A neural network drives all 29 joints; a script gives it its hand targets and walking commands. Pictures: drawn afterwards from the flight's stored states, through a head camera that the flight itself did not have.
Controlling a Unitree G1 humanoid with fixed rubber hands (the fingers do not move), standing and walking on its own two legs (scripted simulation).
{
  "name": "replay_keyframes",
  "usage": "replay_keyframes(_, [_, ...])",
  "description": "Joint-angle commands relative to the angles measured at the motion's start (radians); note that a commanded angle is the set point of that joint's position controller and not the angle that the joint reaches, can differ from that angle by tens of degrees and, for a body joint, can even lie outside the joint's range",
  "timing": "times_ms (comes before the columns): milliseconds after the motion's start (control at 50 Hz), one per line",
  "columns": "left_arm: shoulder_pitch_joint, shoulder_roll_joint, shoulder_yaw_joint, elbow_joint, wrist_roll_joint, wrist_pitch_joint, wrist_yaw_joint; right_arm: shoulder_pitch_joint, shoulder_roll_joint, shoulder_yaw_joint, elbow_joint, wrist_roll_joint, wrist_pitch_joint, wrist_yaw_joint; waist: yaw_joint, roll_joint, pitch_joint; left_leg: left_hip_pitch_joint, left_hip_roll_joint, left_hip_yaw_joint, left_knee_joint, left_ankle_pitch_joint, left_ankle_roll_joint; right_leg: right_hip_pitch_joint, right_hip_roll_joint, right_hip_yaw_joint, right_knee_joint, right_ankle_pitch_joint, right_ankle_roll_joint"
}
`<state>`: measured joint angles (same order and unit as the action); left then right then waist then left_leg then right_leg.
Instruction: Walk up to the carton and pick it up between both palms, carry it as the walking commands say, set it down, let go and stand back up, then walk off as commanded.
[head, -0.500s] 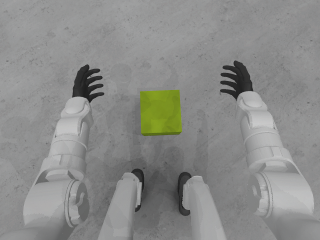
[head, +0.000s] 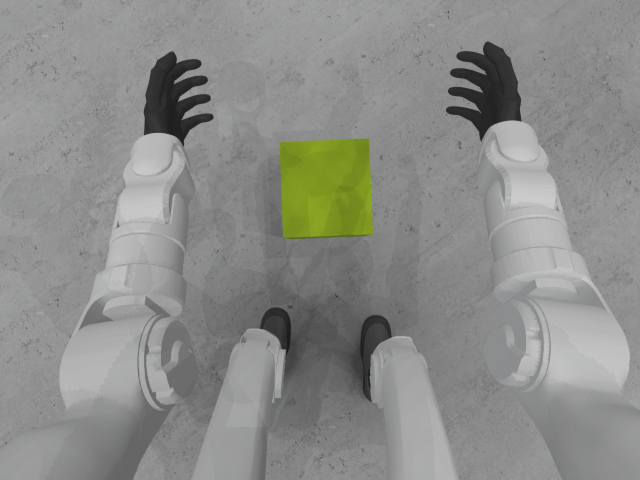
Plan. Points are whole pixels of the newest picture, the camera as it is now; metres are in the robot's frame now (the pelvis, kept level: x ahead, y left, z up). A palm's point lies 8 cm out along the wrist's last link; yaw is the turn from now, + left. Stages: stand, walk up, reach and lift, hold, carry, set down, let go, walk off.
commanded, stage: reach and lift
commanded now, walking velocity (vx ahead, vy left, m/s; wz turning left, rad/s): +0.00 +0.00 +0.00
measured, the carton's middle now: (325, 193) +0.49 +0.02 -0.56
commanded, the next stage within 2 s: none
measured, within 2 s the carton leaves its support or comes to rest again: neither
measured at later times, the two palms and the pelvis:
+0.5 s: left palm (209, 164) +0.48 +0.20 -0.28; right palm (447, 156) +0.51 -0.17 -0.28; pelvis -0.03 +0.00 -0.15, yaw +0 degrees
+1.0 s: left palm (232, 180) +0.48 +0.19 -0.42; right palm (422, 174) +0.51 -0.16 -0.42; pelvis -0.05 +0.00 -0.25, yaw +1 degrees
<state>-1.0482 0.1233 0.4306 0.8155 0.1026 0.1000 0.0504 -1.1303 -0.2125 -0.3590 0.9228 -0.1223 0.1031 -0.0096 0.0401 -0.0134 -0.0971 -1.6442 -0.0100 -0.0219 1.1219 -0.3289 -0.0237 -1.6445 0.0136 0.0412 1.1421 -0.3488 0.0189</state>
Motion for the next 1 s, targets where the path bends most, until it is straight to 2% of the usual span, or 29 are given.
replay_keyframes(0, [-0.199, 0.082, -0.003, -0.078, 0.003, -0.017, 0.005, -0.230, -0.081, -0.003, -0.074, -0.005, -0.020, -0.008, 0.003, -0.038, -0.883, 0.420, -0.079, 0.072, 0.058, 0.343, -0.043, 0.406, 0.074, -0.068, 0.050, 0.301, 0.032])
replay_keyframes(140, [-0.246, 0.115, -0.036, -0.090, -0.028, -0.007, 0.038, -0.268, -0.117, 0.032, -0.091, 0.035, -0.012, -0.034, 0.007, -0.024, -0.981, 0.355, -0.091, 0.092, 0.245, 0.277, -0.053, 0.296, 0.088, -0.093, 0.226, 0.230, 0.035])
replay_keyframes(340, [-0.323, 0.180, -0.116, -0.127, -0.138, 0.007, 0.077, -0.347, -0.171, 0.133, -0.158, 0.129, 0.017, -0.079, 0.016, -0.033, -1.102, 0.253, -0.083, 0.109, 0.449, 0.219, -0.050, 0.244, 0.085, -0.102, 0.435, 0.194, 0.031])
replay_keyframes(560, [-0.399, 0.224, -0.137, 0.010, -0.183, -0.012, 0.079, -0.428, -0.187, 0.177, -0.034, 0.170, 0.005, -0.096, 0.019, -0.045, -0.950, 0.045, -0.063, 0.111, 0.600, 0.107, -0.044, 0.104, 0.063, -0.084, 0.589, 0.102, 0.031])
replay_keyframes(980, [-0.582, 0.302, -0.245, 0.207, -0.280, -0.070, 0.072, -0.600, -0.270, 0.289, 0.155, 0.294, -0.058, -0.086, 0.018, -0.038, -0.820, -0.039, -0.027, 0.073, 0.844, 0.111, -0.043, -0.021, 0.021, -0.053, 0.843, 0.099, 0.030])
